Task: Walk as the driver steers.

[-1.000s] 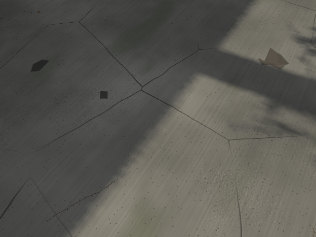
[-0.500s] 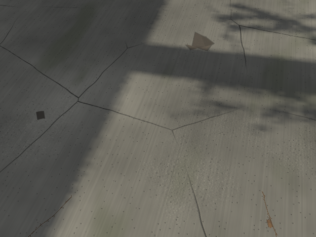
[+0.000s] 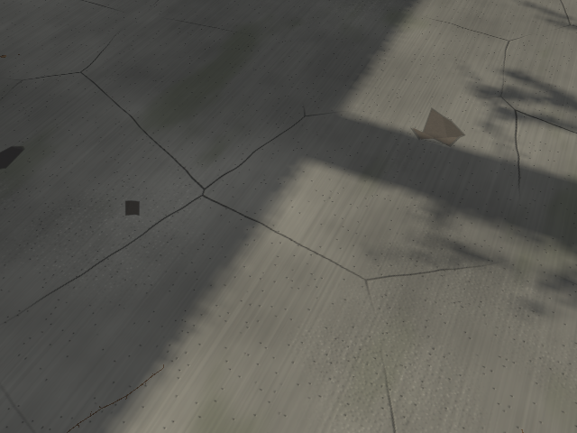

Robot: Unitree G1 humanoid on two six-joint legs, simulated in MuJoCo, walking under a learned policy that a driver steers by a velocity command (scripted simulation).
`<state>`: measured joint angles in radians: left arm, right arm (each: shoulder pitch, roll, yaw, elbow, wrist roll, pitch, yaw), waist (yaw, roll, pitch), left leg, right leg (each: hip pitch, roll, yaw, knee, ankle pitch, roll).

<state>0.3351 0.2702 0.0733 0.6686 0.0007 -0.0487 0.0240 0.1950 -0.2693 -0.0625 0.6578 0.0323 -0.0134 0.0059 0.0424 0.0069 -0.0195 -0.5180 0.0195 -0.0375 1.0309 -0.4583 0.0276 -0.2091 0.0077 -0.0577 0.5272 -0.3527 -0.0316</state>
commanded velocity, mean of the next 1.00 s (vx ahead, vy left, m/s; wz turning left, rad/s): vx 0.45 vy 0.00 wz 0.12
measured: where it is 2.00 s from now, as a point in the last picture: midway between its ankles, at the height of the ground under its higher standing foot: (275, 235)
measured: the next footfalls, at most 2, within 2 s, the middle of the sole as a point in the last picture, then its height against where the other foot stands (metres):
left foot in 0.18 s outside the picture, level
right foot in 0.70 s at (278, 424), level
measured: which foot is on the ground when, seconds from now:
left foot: up 0.00-0.16, down 0.18-0.72, up 0.74-1.00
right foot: down 0.00-0.18, up 0.20-0.68, down 0.70-1.00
